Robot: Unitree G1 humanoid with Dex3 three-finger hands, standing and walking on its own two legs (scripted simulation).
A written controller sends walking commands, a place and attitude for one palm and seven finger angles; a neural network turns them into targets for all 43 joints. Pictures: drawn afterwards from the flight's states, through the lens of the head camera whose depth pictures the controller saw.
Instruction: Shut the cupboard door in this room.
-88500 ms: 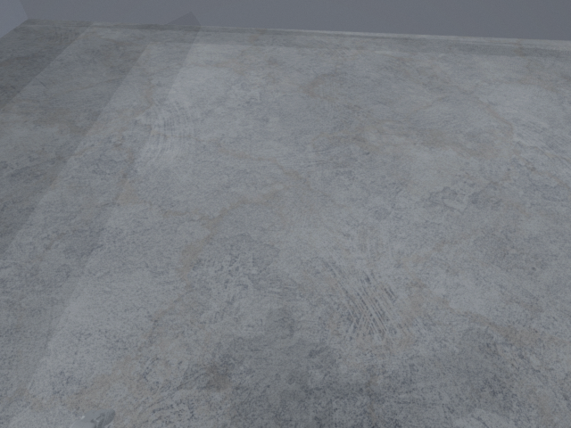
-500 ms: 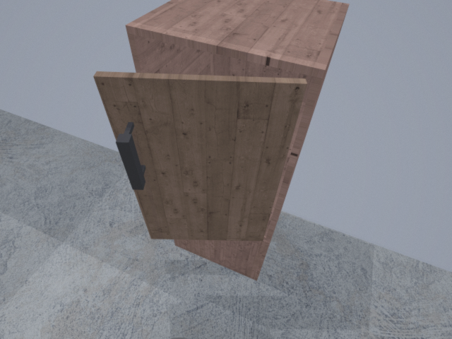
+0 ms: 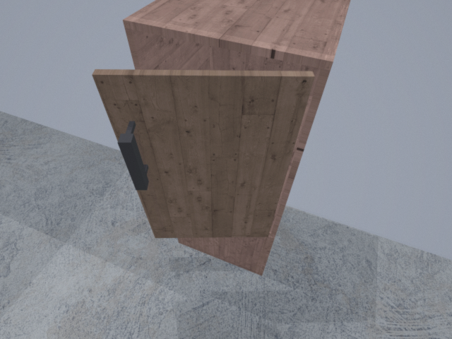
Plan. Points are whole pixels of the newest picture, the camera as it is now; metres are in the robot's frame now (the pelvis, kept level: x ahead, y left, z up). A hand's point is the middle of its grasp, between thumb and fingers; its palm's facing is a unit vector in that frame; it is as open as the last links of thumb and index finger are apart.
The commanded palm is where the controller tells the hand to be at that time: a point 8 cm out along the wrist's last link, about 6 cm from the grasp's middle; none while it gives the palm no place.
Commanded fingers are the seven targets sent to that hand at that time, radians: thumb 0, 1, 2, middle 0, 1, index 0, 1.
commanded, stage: come to a stop and stand still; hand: left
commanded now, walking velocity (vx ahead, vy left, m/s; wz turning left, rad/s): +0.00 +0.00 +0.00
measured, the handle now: (137, 156) +0.44 +0.22 +0.06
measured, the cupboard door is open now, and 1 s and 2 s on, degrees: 23 23 23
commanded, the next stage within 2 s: look again from close up in 0.28 s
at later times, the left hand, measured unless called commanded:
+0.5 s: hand out of the picture +0.00 +0.16 -0.17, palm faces -0.03 -0.99 -0.17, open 7.4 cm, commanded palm none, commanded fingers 0.00 0.90 0.90 -0.20 -0.30 -0.20 -0.30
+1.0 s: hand out of the picture +0.06 +0.18 -0.16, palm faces +0.08 -0.98 -0.20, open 7.3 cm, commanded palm +0.12 +0.21 -0.06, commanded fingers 0.00 0.90 0.90 -0.25 -0.36 -0.25 -0.36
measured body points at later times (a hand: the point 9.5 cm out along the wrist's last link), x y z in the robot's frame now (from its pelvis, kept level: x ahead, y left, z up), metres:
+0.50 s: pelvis +0.00 +0.00 +0.01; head +0.01 +0.00 +0.46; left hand +0.00 +0.22 -0.15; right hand -0.01 -0.23 -0.15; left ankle +0.05 +0.07 -0.73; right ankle +0.00 -0.11 -0.73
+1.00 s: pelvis +0.03 +0.00 +0.00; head +0.05 +0.02 +0.45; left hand +0.05 +0.23 -0.14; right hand +0.04 -0.23 -0.14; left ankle +0.05 +0.07 -0.73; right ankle +0.00 -0.12 -0.73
